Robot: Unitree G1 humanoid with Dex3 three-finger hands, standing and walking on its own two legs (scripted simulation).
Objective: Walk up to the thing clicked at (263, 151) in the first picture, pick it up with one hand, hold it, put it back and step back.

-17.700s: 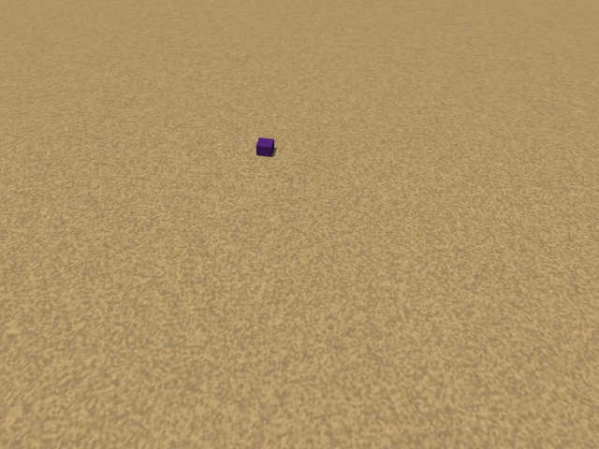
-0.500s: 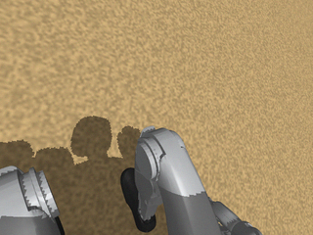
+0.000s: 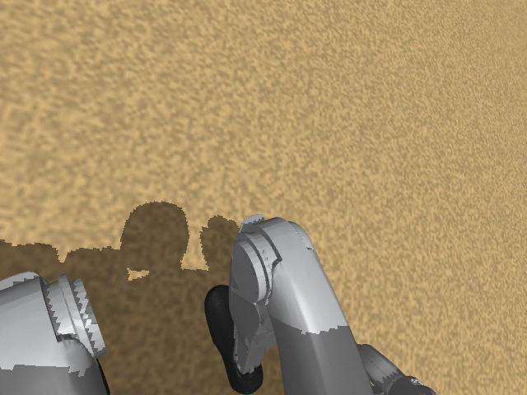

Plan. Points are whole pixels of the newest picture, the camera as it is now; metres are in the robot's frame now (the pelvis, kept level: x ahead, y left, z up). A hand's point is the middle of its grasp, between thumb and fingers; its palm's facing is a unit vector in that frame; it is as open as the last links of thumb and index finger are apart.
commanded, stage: close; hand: left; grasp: from above
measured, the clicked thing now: out of the picture +0.43 +0.36 -0.26
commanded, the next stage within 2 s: settle in 0.60 s
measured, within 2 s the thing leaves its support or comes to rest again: leaves its support in 0.98 s
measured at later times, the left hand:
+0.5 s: hand out of the picture +0.42 +0.36 -0.22, palm faces -0.48 -0.10 -0.87, open 10.5 cm
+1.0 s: hand out of the picture +0.42 +0.37 -0.21, palm faces -0.44 -0.09 -0.90, open 10.5 cm
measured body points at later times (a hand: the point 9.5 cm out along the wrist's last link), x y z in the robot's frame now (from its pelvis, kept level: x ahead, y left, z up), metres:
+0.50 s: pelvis +0.00 +0.00 +0.00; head +0.25 +0.14 +0.35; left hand +0.44 +0.37 -0.17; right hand +0.08 -0.25 -0.07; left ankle +0.06 +0.13 -0.26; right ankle +0.11 -0.12 -0.26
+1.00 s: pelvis +0.00 +0.00 +0.00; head +0.24 +0.15 +0.35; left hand +0.44 +0.37 -0.16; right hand +0.10 -0.25 -0.06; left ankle +0.06 +0.13 -0.26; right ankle +0.11 -0.12 -0.26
